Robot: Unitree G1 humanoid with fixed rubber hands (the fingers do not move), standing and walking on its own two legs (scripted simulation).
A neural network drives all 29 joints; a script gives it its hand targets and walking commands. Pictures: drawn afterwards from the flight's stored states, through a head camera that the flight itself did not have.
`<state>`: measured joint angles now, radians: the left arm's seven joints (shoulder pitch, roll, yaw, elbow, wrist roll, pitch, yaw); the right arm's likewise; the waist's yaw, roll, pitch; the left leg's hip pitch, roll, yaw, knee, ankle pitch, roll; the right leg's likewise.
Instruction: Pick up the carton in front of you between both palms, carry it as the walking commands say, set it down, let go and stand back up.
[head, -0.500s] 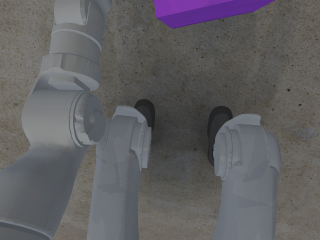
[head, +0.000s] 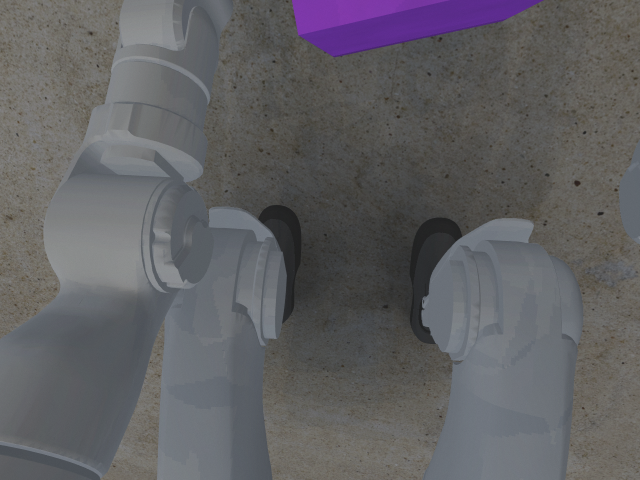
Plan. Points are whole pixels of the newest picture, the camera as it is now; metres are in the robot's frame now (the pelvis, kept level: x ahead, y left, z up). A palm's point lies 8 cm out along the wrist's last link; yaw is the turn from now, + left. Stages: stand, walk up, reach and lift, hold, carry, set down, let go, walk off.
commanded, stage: reach and lift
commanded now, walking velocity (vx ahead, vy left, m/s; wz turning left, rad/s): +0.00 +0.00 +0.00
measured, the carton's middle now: out of the picture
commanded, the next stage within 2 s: none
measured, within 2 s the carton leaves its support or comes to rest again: leaves its support in 0.48 s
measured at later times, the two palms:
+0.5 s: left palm out of the picture +0.56 +0.09 -0.16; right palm out of the picture +0.57 -0.21 -0.17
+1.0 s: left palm out of the picture +0.51 +0.09 +0.03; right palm out of the picture +0.51 -0.21 +0.03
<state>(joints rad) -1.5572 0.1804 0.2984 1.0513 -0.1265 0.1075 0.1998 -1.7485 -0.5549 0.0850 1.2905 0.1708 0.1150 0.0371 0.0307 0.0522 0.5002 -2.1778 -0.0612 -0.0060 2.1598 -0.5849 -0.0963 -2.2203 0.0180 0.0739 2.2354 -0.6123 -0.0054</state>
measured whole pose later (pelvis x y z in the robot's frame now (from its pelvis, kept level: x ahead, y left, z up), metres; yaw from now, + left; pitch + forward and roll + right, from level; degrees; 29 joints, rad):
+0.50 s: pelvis +0.01 +0.00 +0.00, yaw +0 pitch +37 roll +5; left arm -1.44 0.11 0.40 0.87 -0.08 0.25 0.23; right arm -1.57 -0.41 -0.03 1.04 0.04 0.28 -0.01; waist 0.00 0.07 0.38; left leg -2.22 -0.12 -0.06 2.18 -0.61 -0.12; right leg -2.25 0.03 0.05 2.25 -0.63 -0.02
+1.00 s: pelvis -0.01 +0.02 +0.10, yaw -5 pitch +42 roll +3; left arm -1.16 -0.08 0.62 0.63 0.23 0.38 0.13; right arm -1.29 -0.17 -0.38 0.88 -0.26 0.39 0.04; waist 0.01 0.03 -0.04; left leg -2.05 -0.13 -0.09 1.79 -0.49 -0.11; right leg -2.08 0.11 0.11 1.81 -0.47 0.06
